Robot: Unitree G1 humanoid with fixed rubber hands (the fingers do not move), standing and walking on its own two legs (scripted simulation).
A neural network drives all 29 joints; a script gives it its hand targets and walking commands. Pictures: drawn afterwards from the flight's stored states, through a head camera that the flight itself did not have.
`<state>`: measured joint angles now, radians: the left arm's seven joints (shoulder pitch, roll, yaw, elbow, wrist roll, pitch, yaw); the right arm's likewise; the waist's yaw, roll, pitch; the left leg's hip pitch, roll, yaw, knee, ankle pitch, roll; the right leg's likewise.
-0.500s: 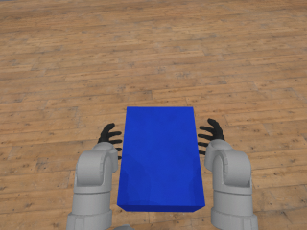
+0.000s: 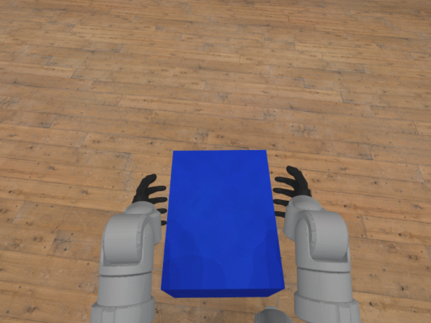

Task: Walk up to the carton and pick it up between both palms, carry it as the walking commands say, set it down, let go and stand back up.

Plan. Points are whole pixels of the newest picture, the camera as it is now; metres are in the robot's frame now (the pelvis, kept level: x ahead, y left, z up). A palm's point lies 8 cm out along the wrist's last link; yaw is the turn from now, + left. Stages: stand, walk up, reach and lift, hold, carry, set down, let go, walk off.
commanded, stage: carry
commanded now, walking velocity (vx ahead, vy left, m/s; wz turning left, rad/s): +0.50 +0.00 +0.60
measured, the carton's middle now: (220, 223) +0.32 -0.01 -0.04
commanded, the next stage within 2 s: none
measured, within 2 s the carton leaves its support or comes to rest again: neither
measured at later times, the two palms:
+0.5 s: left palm (110, 110) +0.50 +0.22 +0.09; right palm (226, 79) +0.62 -0.02 +0.09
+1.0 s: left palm (41, 77) +0.67 +0.43 +0.05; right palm (136, 39) +0.83 +0.22 +0.06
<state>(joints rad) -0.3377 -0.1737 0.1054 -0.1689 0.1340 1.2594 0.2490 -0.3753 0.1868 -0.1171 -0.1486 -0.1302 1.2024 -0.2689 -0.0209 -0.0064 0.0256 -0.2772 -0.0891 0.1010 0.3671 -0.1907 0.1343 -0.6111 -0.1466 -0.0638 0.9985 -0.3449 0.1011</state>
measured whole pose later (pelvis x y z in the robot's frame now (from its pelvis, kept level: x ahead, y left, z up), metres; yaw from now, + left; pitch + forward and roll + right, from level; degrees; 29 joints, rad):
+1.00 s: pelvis +0.49 +0.15 +0.01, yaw +33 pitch +6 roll -2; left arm -0.35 -0.18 0.10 -0.22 0.12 1.25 0.28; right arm -0.39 0.19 -0.13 -0.18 -0.15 1.18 -0.22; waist 0.02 -0.01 0.08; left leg -0.32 -0.02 0.13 0.35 -0.13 0.11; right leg -0.61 -0.11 -0.07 1.03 -0.32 0.07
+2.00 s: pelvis +0.82 +0.32 -0.01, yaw +41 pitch +4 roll +0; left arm -0.43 -0.21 0.12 -0.05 0.14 1.25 0.31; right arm -0.39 0.19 -0.18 -0.10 -0.14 1.22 -0.30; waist -0.01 0.03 -0.07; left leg -0.23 0.07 0.09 0.69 -0.52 -0.04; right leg -0.37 -0.04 -0.24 0.48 -0.19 -0.07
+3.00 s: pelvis +0.92 +0.41 -0.01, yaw +39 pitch +4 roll +0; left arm -0.28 -0.16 0.05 -0.15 0.15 1.19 0.20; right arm -0.28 0.16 -0.11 -0.15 -0.14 1.15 -0.19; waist 0.00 0.01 -0.06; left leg -0.24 0.05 0.07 0.53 -0.35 -0.02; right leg -0.36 -0.01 -0.18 0.54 -0.26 -0.07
